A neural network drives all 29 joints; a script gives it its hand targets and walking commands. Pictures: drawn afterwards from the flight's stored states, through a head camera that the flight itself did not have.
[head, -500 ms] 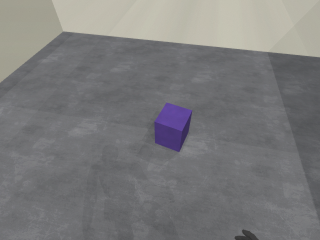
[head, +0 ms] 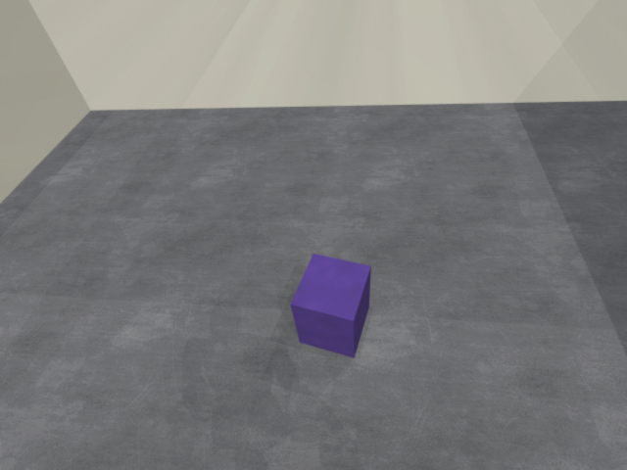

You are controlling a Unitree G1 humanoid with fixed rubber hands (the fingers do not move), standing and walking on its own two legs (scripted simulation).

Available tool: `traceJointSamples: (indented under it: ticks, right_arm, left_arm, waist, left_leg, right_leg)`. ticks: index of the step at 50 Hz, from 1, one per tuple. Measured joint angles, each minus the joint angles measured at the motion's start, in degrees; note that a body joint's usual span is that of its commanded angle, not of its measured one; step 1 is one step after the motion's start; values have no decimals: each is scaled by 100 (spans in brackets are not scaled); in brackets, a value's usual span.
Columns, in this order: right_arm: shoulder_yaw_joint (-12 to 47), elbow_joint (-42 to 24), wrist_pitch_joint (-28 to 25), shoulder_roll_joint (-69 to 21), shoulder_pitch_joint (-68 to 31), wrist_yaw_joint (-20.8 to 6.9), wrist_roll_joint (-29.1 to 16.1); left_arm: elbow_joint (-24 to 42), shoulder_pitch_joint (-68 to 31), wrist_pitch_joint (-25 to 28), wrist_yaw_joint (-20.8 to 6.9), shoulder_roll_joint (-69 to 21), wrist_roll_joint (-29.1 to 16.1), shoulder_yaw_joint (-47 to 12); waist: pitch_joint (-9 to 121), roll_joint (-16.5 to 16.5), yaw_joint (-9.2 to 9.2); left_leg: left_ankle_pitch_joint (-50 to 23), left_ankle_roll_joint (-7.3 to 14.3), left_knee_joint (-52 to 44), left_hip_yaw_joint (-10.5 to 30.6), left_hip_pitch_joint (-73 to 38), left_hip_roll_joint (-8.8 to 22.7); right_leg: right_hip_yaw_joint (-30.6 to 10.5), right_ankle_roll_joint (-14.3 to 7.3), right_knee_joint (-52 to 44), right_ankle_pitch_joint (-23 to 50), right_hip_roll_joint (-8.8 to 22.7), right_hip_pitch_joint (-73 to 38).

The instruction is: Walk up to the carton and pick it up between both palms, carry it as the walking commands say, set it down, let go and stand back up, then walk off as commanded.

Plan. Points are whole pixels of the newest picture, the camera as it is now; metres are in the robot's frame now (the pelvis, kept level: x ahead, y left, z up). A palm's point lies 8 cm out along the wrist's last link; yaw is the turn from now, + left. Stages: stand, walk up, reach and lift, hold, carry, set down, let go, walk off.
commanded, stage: walk up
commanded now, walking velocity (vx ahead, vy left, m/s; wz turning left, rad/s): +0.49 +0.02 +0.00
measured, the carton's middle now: (333, 305) +0.76 -0.04 -0.64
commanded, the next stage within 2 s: none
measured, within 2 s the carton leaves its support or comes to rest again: neither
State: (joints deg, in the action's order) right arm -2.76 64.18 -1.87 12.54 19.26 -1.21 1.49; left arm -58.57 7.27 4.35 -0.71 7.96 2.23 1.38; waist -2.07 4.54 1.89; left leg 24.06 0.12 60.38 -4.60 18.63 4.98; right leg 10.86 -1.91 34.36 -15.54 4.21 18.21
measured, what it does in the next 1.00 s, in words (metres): walks ahead: left foot, then right foot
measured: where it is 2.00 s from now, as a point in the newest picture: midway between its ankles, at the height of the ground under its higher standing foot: (317, 441)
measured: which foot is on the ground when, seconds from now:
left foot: up 0.00-0.26, down 0.28-0.66, up 0.68-1.00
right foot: down 0.00-0.28, up 0.30-0.64, down 0.66-1.00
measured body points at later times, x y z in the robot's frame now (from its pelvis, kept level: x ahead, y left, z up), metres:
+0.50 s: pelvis +0.22 +0.04 +0.01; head +0.26 +0.06 +0.46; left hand +0.24 +0.27 -0.16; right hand +0.27 -0.19 -0.14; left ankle +0.24 +0.15 -0.73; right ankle +0.21 -0.09 -0.67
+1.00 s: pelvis +0.35 +0.02 +0.01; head +0.38 +0.01 +0.46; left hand +0.37 +0.25 -0.14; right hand +0.42 -0.21 -0.15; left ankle +0.37 +0.12 -0.69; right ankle +0.35 -0.11 -0.73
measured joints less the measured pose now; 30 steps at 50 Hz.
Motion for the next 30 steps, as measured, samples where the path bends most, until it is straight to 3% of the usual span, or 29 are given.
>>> traceJointSamples:
  ticks: [4,11,14,16,19,22,30]
  right_arm:
    - [0,-232,-36,16,-496,-48,9]
    - [61,-552,20,-73,-1197,-109,-12]
    - [49,-667,-100,-61,-1331,-52,13]
    - [22,-722,-206,-149,-1420,20,85]
    - [68,-759,-262,-258,-1327,82,52]
    - [102,-663,-245,-367,-1080,120,7]
    - [51,-203,-73,-415,-377,170,20]
  left_arm:
    - [-197,491,6,39,-29,-61,46]
    - [-562,1251,-56,57,68,-65,119]
    - [-724,1494,-91,44,104,-93,81]
    - [-821,1484,-163,43,161,-133,71]
    - [-784,1249,-254,51,212,-160,85]
    - [-639,878,-276,74,302,-130,89]
    - [-223,29,-391,-2,354,-144,87]
  waist:
    - [-6,-18,-164]
    - [-17,-277,-500]
    - [-21,-344,-599]
    - [-120,-549,-629]
    - [-243,-659,-526]
    - [-327,-721,-358]
    - [-286,-608,23]
  left_leg:
    - [-598,-91,-42,22,715,194]
    - [-1080,-236,-2378,-163,705,241]
    - [-1577,-108,-3013,-369,430,110]
    - [-1485,109,-2536,-506,461,25]
    - [-970,151,-2466,-583,201,-32]
    - [-998,123,-2804,-592,-163,-81]
    - [-874,-111,-3376,-581,-868,-8]
  right_leg:
    - [4,61,-749,86,-103,-615]
    - [59,287,-1296,-241,-118,-1529]
    - [56,457,-808,-769,-17,-1653]
    - [-249,387,415,-1230,139,-1259]
    - [-631,316,2401,-1363,29,-366]
    - [-643,371,3018,-1072,17,321]
    - [-491,435,831,-326,146,702]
